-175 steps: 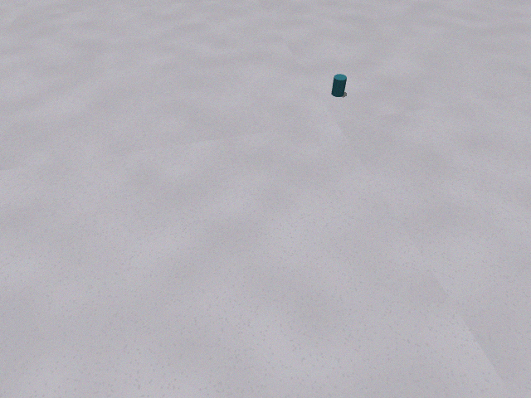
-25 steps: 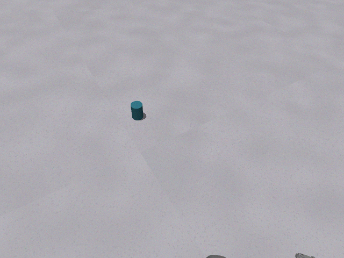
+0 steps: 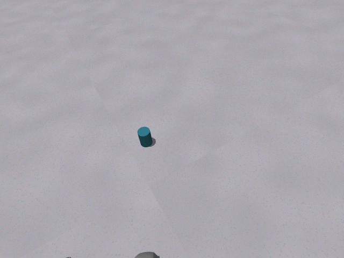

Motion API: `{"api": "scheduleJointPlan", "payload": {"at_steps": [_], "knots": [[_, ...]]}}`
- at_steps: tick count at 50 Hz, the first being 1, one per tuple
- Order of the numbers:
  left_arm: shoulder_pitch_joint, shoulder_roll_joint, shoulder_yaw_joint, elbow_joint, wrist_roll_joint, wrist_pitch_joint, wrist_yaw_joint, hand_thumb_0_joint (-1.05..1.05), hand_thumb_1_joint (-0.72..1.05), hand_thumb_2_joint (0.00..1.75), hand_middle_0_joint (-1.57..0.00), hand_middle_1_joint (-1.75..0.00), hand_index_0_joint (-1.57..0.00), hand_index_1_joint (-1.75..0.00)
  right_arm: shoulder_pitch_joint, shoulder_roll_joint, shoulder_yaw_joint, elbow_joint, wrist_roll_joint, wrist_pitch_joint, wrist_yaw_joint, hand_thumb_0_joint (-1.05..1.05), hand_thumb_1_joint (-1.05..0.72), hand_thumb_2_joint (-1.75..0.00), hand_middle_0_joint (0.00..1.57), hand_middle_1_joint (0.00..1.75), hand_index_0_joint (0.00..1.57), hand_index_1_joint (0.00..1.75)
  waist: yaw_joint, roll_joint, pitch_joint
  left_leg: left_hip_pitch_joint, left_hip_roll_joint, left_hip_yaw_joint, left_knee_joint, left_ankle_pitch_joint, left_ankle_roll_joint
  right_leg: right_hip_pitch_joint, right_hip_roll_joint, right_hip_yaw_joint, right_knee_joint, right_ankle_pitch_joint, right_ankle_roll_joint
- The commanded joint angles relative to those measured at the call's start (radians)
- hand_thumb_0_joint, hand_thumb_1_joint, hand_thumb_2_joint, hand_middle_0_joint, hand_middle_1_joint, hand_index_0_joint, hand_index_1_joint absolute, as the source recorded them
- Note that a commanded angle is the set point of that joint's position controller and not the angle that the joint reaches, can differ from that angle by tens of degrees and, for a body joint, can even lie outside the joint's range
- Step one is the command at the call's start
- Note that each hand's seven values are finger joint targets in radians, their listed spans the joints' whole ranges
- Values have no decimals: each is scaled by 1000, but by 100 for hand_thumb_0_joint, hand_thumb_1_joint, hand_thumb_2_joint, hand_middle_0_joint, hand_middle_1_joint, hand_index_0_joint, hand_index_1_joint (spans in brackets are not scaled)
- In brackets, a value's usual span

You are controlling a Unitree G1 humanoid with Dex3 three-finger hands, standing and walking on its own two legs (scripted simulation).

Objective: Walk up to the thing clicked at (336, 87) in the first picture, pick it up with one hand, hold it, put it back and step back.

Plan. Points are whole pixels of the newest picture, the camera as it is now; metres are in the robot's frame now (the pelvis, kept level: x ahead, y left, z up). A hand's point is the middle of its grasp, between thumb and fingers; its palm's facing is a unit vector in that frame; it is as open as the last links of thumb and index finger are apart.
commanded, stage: walk up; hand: left
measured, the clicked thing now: (145, 137) +1.02 +0.29 -0.71
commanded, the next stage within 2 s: none
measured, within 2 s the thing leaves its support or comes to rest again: neither
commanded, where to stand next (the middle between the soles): +0.72 +0.04 m, yaw -1 degrees
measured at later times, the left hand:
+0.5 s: hand (74, 219) +0.27 +0.33 -0.15, palm faces -0.06 -0.94 -0.32, open 7.4 cm
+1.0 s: hand (95, 157) +0.47 +0.32 -0.13, palm faces -0.01 -0.92 -0.38, open 7.4 cm
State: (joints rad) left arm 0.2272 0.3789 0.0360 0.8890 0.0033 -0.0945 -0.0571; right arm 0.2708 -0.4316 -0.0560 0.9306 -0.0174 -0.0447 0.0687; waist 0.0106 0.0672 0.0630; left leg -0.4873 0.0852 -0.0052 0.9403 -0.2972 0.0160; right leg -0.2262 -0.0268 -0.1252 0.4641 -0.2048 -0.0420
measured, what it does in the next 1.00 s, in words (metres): walks ahead: left foot, then right foot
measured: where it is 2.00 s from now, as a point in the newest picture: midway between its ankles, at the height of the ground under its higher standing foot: (177, 180)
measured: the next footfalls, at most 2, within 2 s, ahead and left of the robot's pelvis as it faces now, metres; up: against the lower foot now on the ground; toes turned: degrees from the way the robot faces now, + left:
left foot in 0.20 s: +0.26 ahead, +0.16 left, +0.00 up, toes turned +7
right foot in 0.68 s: +0.46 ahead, -0.10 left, +0.00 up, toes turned -5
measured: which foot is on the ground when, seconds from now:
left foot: up 0.00-0.18, down 0.20-0.70, up 0.72-1.00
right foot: down 0.00-0.24, up 0.26-0.66, down 0.68-1.00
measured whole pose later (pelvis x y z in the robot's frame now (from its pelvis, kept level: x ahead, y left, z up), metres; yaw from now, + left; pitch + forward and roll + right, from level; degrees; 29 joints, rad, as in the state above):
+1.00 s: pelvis +0.42 +0.04 +0.00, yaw +1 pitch -2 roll -1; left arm 0.30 0.41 0.04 0.86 0.01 -0.08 -0.05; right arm 0.26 -0.43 -0.07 0.90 -0.03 -0.03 0.08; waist 0.03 0.04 0.06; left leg -0.48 0.10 0.02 0.71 -0.25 0.00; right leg -0.19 -0.04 -0.09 0.51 -0.28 -0.02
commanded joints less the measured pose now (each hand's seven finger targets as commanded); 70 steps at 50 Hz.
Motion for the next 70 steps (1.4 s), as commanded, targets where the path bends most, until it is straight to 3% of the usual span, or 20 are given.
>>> {"api": "scheduleJointPlan", "payload": {"at_steps": [1,6,10,12,13,17,24,32,33,35,36,41,49,52,53,54,55,56,60,70], "knots": [[22,313,102,-70,6,-29,19,0,90,90,-20,-30,-20,-30,-25,-170,-56,-74,-7,-25,13,0,-90,-90,20,30,20,30,28,-190,-19,-50,45,17,-212,86,-23,40,-258,205,-261,-193,-183],[47,322,99,-58,3,-19,11,0,90,90,-20,-30,-20,-30,-97,-157,-63,-90,-3,-37,22,0,-90,-90,20,30,20,30,39,-170,2,75,6,82,-351,176,-5,11,-234,147,-208,-168,-148],[34,268,64,-63,12,-10,18,0,90,90,-20,-30,-20,-30,116,-228,-93,-25,-6,-51,0,0,-90,-90,20,30,20,30,-100,0,-98,466,-36,70,-426,33,49,-131,-157,40,194,100,-89],[108,218,50,-69,-14,-1,28,0,90,90,-20,-30,-20,-30,200,-380,-131,-58,1,-60,-23,0,-90,-90,20,30,20,30,-124,248,-173,678,358,-661,-711,-209,230,-493,69,53,685,-316,-4],[39,295,54,-53,-3,2,40,0,90,90,-20,-30,-20,-30,168,-357,-130,-59,26,-53,-24,0,-90,-90,20,30,20,30,-119,83,-127,573,358,-621,-693,-159,266,-487,-11,174,750,-302,-12],[136,273,54,14,-15,18,21,0,90,90,-20,-30,-20,-30,13,-236,-72,-95,23,-58,-35,0,-90,-90,20,30,20,30,-20,69,-20,318,188,-157,-700,14,155,-342,-91,190,591,-98,11],[11,232,58,-25,8,28,-13,0,90,90,-20,-30,-20,-30,23,-259,-82,-120,13,-66,-28,0,-90,-90,20,30,20,30,-46,63,26,343,198,-71,-745,-18,212,-357,-114,112,312,5,48],[62,236,77,-1,8,2,0,0,90,90,-20,-30,-20,-30,18,-224,-66,-151,15,-42,-35,0,-90,-90,20,30,20,30,23,-39,-66,268,130,36,-422,252,131,59,-13,43,49,48,3],[159,270,94,20,9,-8,12,0,90,90,-20,-30,-20,-30,54,-175,-46,-151,16,-43,-35,0,-90,-90,20,30,20,30,68,-166,-140,211,59,94,-192,251,98,217,-40,99,-7,-8,-23],[233,413,125,3,1,-13,32,0,90,90,-20,-30,-20,-30,79,-169,-35,-161,21,-35,-40,0,-90,-90,20,30,20,30,95,-334,-157,-150,-110,62,180,-240,31,382,-411,758,-200,-181,-196],[200,390,116,-15,-11,-9,34,0,90,90,-20,-30,-20,-30,24,-222,-49,-144,12,-27,-48,0,-90,-90,20,30,20,30,89,-204,-105,-160,-45,-24,244,-225,29,292,-418,732,-184,-148,-241],[56,293,86,-70,-8,-11,37,0,90,90,-20,-30,-20,-30,101,-189,-52,-77,13,-13,-22,0,-90,-90,20,30,20,30,-1,-231,-34,-39,17,-20,67,-45,8,47,-236,289,-194,-13,-170],[48,321,92,-105,7,-10,21,0,90,90,-20,-30,-20,-30,-14,-162,-63,-102,-4,-27,7,0,-90,-90,20,30,20,30,17,-215,-16,94,5,63,-293,93,-18,-60,-234,212,-185,-246,-167],[2,292,75,-109,9,1,20,0,90,90,-20,-30,-20,-30,99,-189,-83,-60,-10,-40,-4,0,-90,-90,20,30,20,30,-72,-114,-44,349,-43,109,-360,81,0,-206,-188,151,-12,-283,-121],[22,248,59,-113,17,5,21,0,90,90,-20,-30,-20,-30,193,-227,-96,-32,-10,-46,-16,0,-90,-90,20,30,20,30,-115,11,-92,493,-42,64,-399,-40,21,-277,-150,115,196,-216,-94],[67,163,33,-117,7,6,20,0,90,90,-20,-30,-20,-30,250,-315,-116,-35,-21,-53,-31,0,-90,-90,20,30,20,30,-131,275,-95,565,170,-310,-595,-317,96,-439,-27,18,564,-221,-27],[76,214,45,-103,-5,15,32,0,90,90,-20,-30,-20,-30,213,-369,-121,-80,-3,-56,-33,0,-90,-90,20,30,20,30,-117,228,-62,508,354,-692,-768,-412,202,-545,62,98,687,-339,-13],[45,287,56,-88,5,18,44,0,90,90,-20,-30,-20,-30,158,-355,-117,-89,20,-50,-33,0,-90,-90,20,30,20,30,-90,89,0,400,375,-665,-743,-386,256,-528,-13,201,733,-311,-17],[150,273,60,-8,-8,25,26,0,90,90,-20,-30,-20,-30,45,-253,-73,-111,13,-60,-44,0,-90,-90,20,30,20,30,-12,93,2,297,205,-214,-688,-62,174,-368,-79,184,578,-125,12],[-8,208,61,-61,8,24,-2,0,90,90,-20,-30,-20,-30,78,-253,-73,-138,8,-47,-39,0,-90,-90,20,30,20,30,-48,57,1,322,166,-54,-623,182,186,-225,-48,72,196,-6,28]]}}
